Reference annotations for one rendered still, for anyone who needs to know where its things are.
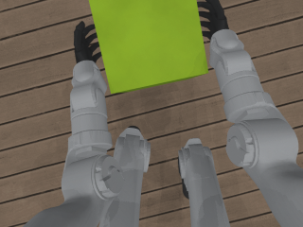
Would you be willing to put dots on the carton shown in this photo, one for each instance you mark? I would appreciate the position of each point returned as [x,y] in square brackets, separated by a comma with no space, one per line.
[147,43]

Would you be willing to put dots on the left robot forearm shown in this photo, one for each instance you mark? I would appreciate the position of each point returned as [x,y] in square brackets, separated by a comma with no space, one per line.
[88,114]

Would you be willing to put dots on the right robot forearm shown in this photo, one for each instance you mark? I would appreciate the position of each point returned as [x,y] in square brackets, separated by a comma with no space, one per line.
[243,95]

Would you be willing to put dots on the robot left thigh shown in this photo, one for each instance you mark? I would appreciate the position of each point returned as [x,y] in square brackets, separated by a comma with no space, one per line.
[133,160]

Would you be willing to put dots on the right robot hand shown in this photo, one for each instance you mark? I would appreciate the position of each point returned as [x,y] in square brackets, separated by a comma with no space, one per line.
[216,16]

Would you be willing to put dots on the robot left upper arm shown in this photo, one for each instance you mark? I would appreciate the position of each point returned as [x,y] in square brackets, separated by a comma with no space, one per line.
[89,186]

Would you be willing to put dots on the robot left shin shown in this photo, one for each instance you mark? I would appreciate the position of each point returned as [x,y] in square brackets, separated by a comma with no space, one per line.
[121,139]

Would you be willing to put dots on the robot right upper arm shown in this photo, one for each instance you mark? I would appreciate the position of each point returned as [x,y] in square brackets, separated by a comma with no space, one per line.
[267,149]

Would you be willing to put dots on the left robot hand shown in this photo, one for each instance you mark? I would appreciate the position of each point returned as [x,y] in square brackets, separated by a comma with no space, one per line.
[84,52]

